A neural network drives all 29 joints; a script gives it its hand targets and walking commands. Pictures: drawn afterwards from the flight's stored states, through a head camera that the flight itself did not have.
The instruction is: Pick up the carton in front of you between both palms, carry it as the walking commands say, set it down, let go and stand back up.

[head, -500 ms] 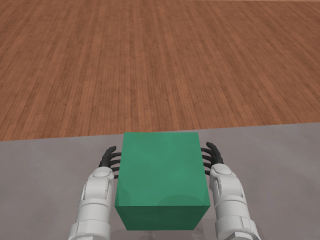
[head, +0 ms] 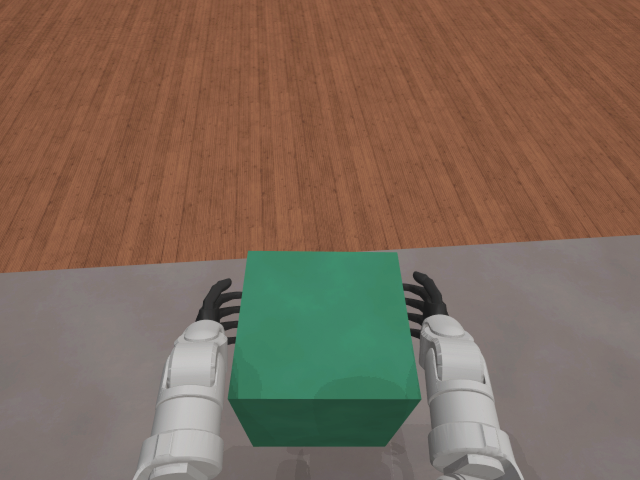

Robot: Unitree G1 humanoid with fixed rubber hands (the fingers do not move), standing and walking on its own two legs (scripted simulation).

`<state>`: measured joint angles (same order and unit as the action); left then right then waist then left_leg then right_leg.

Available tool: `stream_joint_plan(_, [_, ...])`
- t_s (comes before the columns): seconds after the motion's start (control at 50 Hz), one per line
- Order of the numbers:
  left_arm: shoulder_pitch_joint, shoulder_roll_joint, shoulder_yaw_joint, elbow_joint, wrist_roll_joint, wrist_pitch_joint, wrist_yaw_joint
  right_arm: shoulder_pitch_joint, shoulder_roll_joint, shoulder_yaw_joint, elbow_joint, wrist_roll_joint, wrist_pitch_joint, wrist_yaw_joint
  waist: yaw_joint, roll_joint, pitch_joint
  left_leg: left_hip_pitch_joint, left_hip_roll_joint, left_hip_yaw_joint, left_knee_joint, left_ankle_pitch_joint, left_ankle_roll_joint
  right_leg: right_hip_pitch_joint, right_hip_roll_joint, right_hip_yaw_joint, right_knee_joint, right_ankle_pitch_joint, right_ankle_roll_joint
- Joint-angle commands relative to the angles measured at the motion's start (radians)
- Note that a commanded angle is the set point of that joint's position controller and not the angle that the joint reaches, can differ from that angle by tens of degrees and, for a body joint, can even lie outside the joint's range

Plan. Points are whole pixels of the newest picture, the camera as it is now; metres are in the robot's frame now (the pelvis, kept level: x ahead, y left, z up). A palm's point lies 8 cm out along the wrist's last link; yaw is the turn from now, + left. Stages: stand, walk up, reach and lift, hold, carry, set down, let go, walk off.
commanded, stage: reach and lift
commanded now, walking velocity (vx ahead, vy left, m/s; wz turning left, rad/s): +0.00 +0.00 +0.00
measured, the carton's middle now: (321, 355) +0.30 +0.00 -0.05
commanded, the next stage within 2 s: hold in 0.40 s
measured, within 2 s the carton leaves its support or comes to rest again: neither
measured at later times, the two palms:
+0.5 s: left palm (209, 326) +0.29 +0.15 +0.04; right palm (438, 319) +0.30 -0.15 +0.05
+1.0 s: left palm (222, 308) +0.30 +0.13 +0.06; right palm (453, 310) +0.30 -0.17 +0.06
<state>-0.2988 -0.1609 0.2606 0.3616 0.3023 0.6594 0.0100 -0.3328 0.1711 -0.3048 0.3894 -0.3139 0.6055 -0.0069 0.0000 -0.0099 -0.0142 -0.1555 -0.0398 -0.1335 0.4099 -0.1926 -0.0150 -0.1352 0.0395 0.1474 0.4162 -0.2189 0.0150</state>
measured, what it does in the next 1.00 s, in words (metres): stands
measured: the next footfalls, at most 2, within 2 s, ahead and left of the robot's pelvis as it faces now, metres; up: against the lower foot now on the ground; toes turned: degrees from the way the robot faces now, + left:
left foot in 1.22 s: +0.15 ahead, +0.09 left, +0.00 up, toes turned +8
right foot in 1.54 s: +0.40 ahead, -0.15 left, +0.00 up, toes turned -13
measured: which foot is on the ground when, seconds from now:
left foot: down 0.00-1.00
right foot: down 0.00-1.00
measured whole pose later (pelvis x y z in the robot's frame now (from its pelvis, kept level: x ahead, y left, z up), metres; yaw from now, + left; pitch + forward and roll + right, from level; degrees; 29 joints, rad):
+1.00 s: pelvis +0.01 -0.01 -0.01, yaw -2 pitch +0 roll +0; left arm -0.24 -0.14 0.18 0.13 0.21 0.84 0.03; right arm -0.27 0.15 -0.20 0.13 -0.24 0.81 -0.04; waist 0.01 0.03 -0.13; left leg -0.26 0.04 -0.04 0.55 -0.33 -0.02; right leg -0.25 0.01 0.00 0.53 -0.31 -0.01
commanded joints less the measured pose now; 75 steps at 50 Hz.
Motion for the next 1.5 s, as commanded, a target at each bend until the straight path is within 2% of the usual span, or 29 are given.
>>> stream_joint_plan(0.0, [-0.541, -0.944, -0.548, -0.061, -0.266, -0.051, -0.256, -0.416, 0.966, 0.544, 0.044, 0.245, 0.008, 0.274, 0.000, 0.011, -0.265, 0.139, -0.053, 0.071, -0.055, 0.166, -0.006, 0.028, 0.056, -0.082, -0.072, 0.180, -0.002])
stream_joint_plan(0.36, [-0.488, -0.926, -0.578, -0.143, -0.292, -0.002, -0.256, -0.365, 0.957, 0.580, -0.049, 0.271, 0.058, 0.267, 0.003, 0.007, -0.237, 0.163, -0.059, 0.068, -0.079, 0.208, -0.005, 0.073, 0.058, -0.074, -0.093, 0.239, 0.004])
stream_joint_plan(0.48, [-0.485, -0.934, -0.640, -0.225, -0.332, 0.034, -0.255, -0.355, 0.967, 0.635, -0.135, 0.311, 0.096, 0.261, -0.006, 0.004, -0.279, 0.202, -0.061, 0.064, -0.090, 0.259, -0.009, 0.118, 0.057, -0.069, -0.105, 0.305, 0.010])
stream_joint_plan(0.6, [-0.483, -0.890, -0.570, -0.168, -0.293, 0.068, -0.256, -0.365, 0.929, 0.577, -0.083, 0.280, 0.132, 0.265, 0.001, 0.003, -0.149, 0.155, -0.056, 0.072, -0.115, 0.110, 0.000, 0.076, 0.050, -0.075, -0.135, 0.149, 0.003])
stream_joint_plan(0.78, [-0.577, -0.930, -0.565, -0.144, -0.296, 0.057, -0.270, -0.459, 0.956, 0.570, -0.058, 0.283, 0.118, 0.281, -0.003, 0.008, -0.191, 0.157, -0.049, 0.075, -0.099, 0.066, 0.001, 0.059, 0.049, -0.080, -0.118, 0.098, -0.002])
stream_joint_plan(0.8, [-0.579, -0.943, -0.581, -0.144, -0.305, 0.058, -0.265, -0.458, 0.955, 0.588, -0.072, 0.294, 0.118, 0.276, -0.003, 0.061, -0.191, 0.042, 0.122, 0.043, -0.037, -0.173, 0.013, -0.085, -0.101, -0.034, -0.034, -0.120, -0.019])
stream_joint_plan(0.82, [-0.578, -0.919, -0.569, -0.161, -0.310, 0.057, -0.263, -0.444, 0.939, 0.569, -0.073, 0.295, 0.120, 0.270, -0.004, 0.070, -0.206, -0.008, 0.119, -0.023, -0.093, -0.393, 0.028, -0.104, -0.072, -0.027, -0.028, -0.312, -0.021])
stream_joint_plan(0.84, [-0.591, -0.919, -0.593, -0.182, -0.319, 0.058, -0.260, -0.440, 0.939, 0.584, -0.099, 0.304, 0.121, 0.263, -0.009, 0.082, -0.182, -0.051, 0.133, -0.042, -0.121, -0.568, 0.040, -0.164, -0.052, -0.054, 0.005, -0.424, -0.019])
stream_joint_plan(0.86, [-0.605, -0.921, -0.614, -0.201, -0.332, 0.062, -0.256, -0.447, 0.940, 0.601, -0.119, 0.313, 0.125, 0.254, -0.011, 0.130, -0.176, -0.074, 0.171, -0.083, -0.146, -0.602, 0.061, -0.174, -0.024, -0.121, 0.096, -0.365, -0.009])
stream_joint_plan(0.9, [-0.597, -0.921, -0.666, -0.260, -0.365, 0.082, -0.246, -0.434, 0.938, 0.649, -0.180, 0.337, 0.148, 0.235, -0.006, 0.183, -0.228, -0.074, 0.239, -0.134, -0.177, -0.519, 0.088, -0.179, -0.001, -0.204, 0.221, -0.199, -0.003])
stream_joint_plan(0.94, [-0.602, -0.919, -0.722, -0.325, -0.418, 0.120, -0.237, -0.428, 0.922, 0.711, -0.261, 0.375, 0.188, 0.215, 0.001, 0.140, -0.274, -0.156, 0.216, -0.052, -0.121, -0.483, 0.085, -0.043, -0.012, -0.223, 0.077, -0.190, -0.021])
stream_joint_plan(0.96, [-0.605, -0.914, -0.750, -0.354, -0.443, 0.146, -0.231, -0.431, 0.909, 0.744, -0.304, 0.398, 0.216, 0.206, 0.000, 0.075, -0.275, -0.218, 0.162, 0.030, -0.027, -0.470, 0.058, 0.015, -0.040, -0.166, -0.023, -0.234, -0.034])
stream_joint_plan(0.98, [-0.579, -0.895, -0.760, -0.373, -0.451, 0.172, -0.222, -0.470, 0.903, 0.785, -0.361, 0.425, 0.248, 0.201, 0.014, -0.115, -0.248, -0.321, 0.085, 0.150, 0.201, -0.415, 0.012, 0.033, -0.197, 0.093, -0.161, -0.417, -0.081])
stream_joint_plan(1.0, [-0.564, -0.865, -0.759, -0.390, -0.459, 0.202, -0.214, -0.484, 0.891, 0.813, -0.386, 0.449, 0.282, 0.197, 0.021, -0.242, -0.184, -0.481, 0.029, 0.240, 0.366, -0.314, -0.014, 0.079, -0.339, 0.323, -0.266, -0.512, -0.141])
stream_joint_plan(1.02, [-0.549, -0.846, -0.772, -0.424, -0.468, 0.235, -0.202, -0.505, 0.890, 0.848, -0.414, 0.487, 0.314, 0.195, 0.023, -0.209, -0.160, -0.528, 0.080, 0.189, 0.412, -0.304, -0.005, 0.072, -0.382, 0.392, -0.290, -0.466, -0.179])
stream_joint_plan(1.06, [-0.548, -0.825, -0.786, -0.498, -0.497, 0.300, -0.183, -0.505, 0.893, 0.894, -0.457, 0.549, 0.375, 0.192, 0.023, -0.146, -0.210, -0.486, 0.102, 0.196, 0.334, -0.283, 0.002, 0.093, -0.356, 0.245, -0.254, -0.292, -0.184])
stream_joint_plan(1.08, [-0.539, -0.822, -0.803, -0.534, -0.517, 0.328, -0.178, -0.481, 0.893, 0.906, -0.473, 0.575, 0.401, 0.190, 0.025, -0.144, -0.240, -0.427, 0.079, 0.227, 0.271, -0.244, -0.001, 0.089, -0.314, 0.151, -0.231, -0.205, -0.169])
stream_joint_plan(1.12, [-0.512, -0.824, -0.834, -0.592, -0.548, 0.378, -0.171, -0.436, 0.897, 0.924, -0.512, 0.607, 0.443, 0.181, 0.029, -0.164, -0.285, -0.319, 0.030, 0.284, 0.147, -0.175, -0.003, 0.094, -0.261, 0.037, -0.184, -0.085, -0.151])
stream_joint_plan(1.16, [-0.456, -0.837, -0.855, -0.632, -0.570, 0.423, -0.170, -0.368, 0.900, 0.921, -0.551, 0.617, 0.484, 0.171, 0.020, -0.131, -0.324, -0.116, 0.007, 0.344, -0.042, -0.062, -0.001, 0.032, -0.220, -0.061, -0.068, -0.068, -0.130])
stream_joint_plan(1.18, [-0.415, -0.837, -0.856, -0.645, -0.572, 0.444, -0.172, -0.325, 0.897, 0.912, -0.562, 0.610, 0.503, 0.166, 0.018, -0.087, -0.354, 0.073, 0.029, 0.332, -0.085, -0.021, 0.003, -0.079, -0.199, -0.108, 0.010, -0.110, -0.112])
stream_joint_plan(1.2, [-0.398, -0.828, -0.853, -0.663, -0.575, 0.463, -0.175, -0.283, 0.891, 0.900, -0.576, 0.601, 0.521, 0.162, 0.001, -0.016, -0.388, 0.296, 0.135, 0.213, -0.106, -0.064, 0.028, -0.264, -0.176, -0.153, 0.150, -0.160, -0.081])
stream_joint_plan(1.22, [-0.405, -0.841, -0.867, -0.693, -0.595, 0.488, -0.182, -0.241, 0.865, 0.882, -0.583, 0.572, 0.532, 0.156, -0.021, 0.215, -0.390, 0.449, 0.359, -0.132, -0.171, -0.269, 0.124, -0.527, -0.106, -0.260, 0.379, -0.226, -0.033])
stream_joint_plan(1.24, [-0.445, -0.835, -0.872, -0.722, -0.614, 0.509, -0.192, -0.232, 0.860, 0.873, -0.590, 0.546, 0.541, 0.149, -0.030, 0.293, -0.316, 0.455, 0.502, -0.341, -0.188, -0.247, 0.236, -0.709, -0.086, -0.258, 0.466, -0.328, -0.026])
stream_joint_plan(1.26, [-0.462, -0.852, -0.878, -0.726, -0.632, 0.521, -0.203, -0.256, 0.866, 0.873, -0.635, 0.544, 0.553, 0.144, -0.035, 0.201, -0.260, 0.396, 0.514, -0.347, -0.190, -0.167, 0.270, -0.744, -0.130, -0.201, 0.533, -0.340, -0.034])
stream_joint_plan(1.3, [-0.435, -0.868, -0.873, -0.739, -0.645, 0.534, -0.208, -0.277, 0.915, 0.888, -0.696, 0.574, 0.574, 0.145, -0.029, 0.072, -0.261, 0.322, 0.466, -0.219, -0.225, -0.138, 0.235, -0.720, -0.159, -0.190, 0.539, -0.283, -0.024])
stream_joint_plan(1.32, [-0.445, -0.869, -0.878, -0.763, -0.649, 0.536, -0.205, -0.312, 0.918, 0.902, -0.738, 0.590, 0.579, 0.147, -0.028, 0.070, -0.263, 0.299, 0.429, -0.120, -0.246, -0.133, 0.200, -0.682, -0.169, -0.205, 0.466, -0.215, -0.013])
stream_joint_plan(1.36, [-0.446, -0.868, -0.881, -0.793, -0.647, 0.543, -0.193, -0.340, 0.904, 0.914, -0.775, 0.614, 0.592, 0.150, -0.022, 0.115, -0.267, 0.223, 0.344, 0.040, -0.246, -0.060, 0.152, -0.551, -0.137, -0.262, 0.347, -0.089, 0.001])
stream_joint_plan(1.42, [-0.387, -0.832, -0.860, -0.795, -0.613, 0.559, -0.171, -0.296, 0.861, 0.915, -0.772, 0.629, 0.617, 0.158, -0.021, 0.154, -0.245, 0.145, 0.300, 0.165, -0.209, 0.060, 0.126, -0.415, -0.096, -0.328, 0.207, 0.006, -0.001])
stream_joint_plan(1.48, [-0.341, -0.797, -0.834, -0.774, -0.588, 0.576, -0.162, -0.281, 0.826, 0.909, -0.755, 0.630, 0.638, 0.166, -0.006, 0.162, -0.235, 0.048, 0.273, 0.253, -0.097, 0.092, 0.088, -0.190, -0.057, -0.404, 0.084, 0.099, -0.012])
